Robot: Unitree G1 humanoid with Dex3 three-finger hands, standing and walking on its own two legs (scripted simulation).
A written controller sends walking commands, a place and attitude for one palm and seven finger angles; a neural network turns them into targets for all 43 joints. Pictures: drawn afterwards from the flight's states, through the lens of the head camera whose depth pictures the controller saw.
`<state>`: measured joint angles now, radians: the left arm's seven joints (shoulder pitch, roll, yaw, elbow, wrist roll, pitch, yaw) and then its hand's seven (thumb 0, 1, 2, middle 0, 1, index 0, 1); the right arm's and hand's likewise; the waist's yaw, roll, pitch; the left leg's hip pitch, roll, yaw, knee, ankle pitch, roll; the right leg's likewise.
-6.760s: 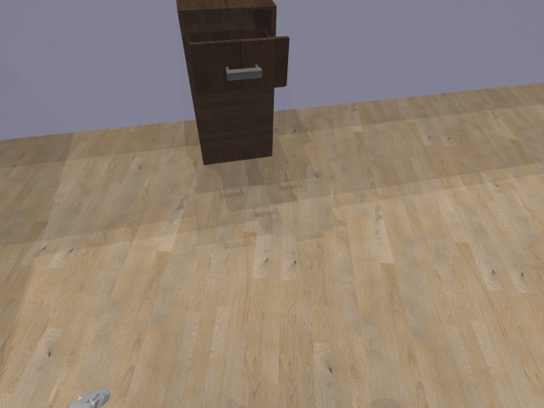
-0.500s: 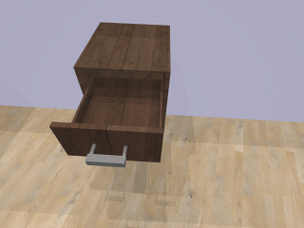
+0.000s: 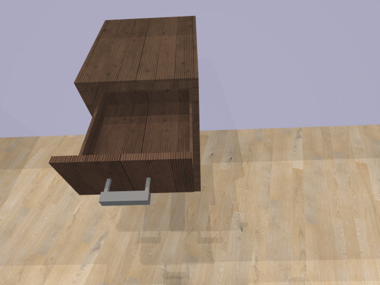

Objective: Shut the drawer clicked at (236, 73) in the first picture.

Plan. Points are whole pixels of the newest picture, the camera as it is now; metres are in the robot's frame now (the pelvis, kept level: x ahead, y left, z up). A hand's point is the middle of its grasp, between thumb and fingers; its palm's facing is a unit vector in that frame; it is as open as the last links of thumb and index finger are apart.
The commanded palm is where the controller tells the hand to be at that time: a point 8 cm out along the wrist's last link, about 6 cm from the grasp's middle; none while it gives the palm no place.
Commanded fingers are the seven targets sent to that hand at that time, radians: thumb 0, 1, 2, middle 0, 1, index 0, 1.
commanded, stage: look again from close up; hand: left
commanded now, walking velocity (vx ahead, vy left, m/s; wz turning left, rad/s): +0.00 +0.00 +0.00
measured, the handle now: (126, 190) +0.36 +0.19 -0.08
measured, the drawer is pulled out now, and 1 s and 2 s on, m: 0.30 0.30 0.30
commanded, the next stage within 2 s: shuffle to correct the standing spot in 0.38 s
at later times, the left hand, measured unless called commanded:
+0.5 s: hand out of the picture +0.01 +0.16 -0.17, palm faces +0.02 -0.98 -0.20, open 7.4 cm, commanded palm none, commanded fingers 0.00 0.90 0.90 -0.20 -0.30 -0.20 -0.30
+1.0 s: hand out of the picture +0.04 +0.15 -0.17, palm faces +0.04 -0.98 -0.19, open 7.4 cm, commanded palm none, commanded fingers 0.00 0.90 0.90 -0.20 -0.30 -0.20 -0.30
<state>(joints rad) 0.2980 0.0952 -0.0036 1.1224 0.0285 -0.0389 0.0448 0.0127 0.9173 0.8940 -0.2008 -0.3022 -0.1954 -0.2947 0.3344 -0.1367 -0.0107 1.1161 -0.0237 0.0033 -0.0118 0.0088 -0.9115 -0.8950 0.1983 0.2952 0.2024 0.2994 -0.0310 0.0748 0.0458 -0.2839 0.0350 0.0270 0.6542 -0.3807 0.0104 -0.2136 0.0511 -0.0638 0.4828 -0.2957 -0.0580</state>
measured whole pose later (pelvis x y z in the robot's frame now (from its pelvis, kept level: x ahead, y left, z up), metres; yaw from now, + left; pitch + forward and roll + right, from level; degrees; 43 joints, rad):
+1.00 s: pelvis +0.05 -0.01 +0.00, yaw +0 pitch -1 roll +1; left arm 0.34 0.11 0.00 1.11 0.01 -0.02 0.05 0.00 0.90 0.89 -0.20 -0.30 -0.20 -0.29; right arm 0.32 -0.12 0.01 1.15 -0.01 -0.02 -0.06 0.01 -0.91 -0.90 0.20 0.29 0.20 0.30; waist -0.01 0.01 0.01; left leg -0.12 -0.01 0.07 0.50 -0.33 0.02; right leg -0.10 0.03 -0.05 0.51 -0.36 -0.05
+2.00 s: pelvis -0.02 +0.06 +0.00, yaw +1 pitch -1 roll -1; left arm 0.45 0.11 -0.02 1.10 0.03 0.00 0.04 0.00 0.90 0.89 -0.20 -0.30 -0.19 -0.29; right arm 0.31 -0.14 0.00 1.11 -0.01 0.00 -0.01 0.01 -0.92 -0.90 0.20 0.30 0.20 0.30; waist 0.01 -0.01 0.00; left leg -0.26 -0.09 0.07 0.41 -0.14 0.12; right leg -0.19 -0.02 -0.02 0.45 -0.25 0.01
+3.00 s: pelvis +0.02 +0.05 +0.01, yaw +0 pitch -1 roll +0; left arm 0.37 0.12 -0.02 1.11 0.02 -0.01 0.04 0.00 0.90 0.89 -0.20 -0.30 -0.19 -0.29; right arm 0.31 -0.13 0.02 1.15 -0.01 -0.03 -0.02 0.01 -0.91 -0.90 0.20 0.29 0.20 0.30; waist -0.01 -0.02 0.01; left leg -0.17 -0.09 0.08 0.37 -0.18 0.11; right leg -0.10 -0.03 0.00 0.40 -0.28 0.02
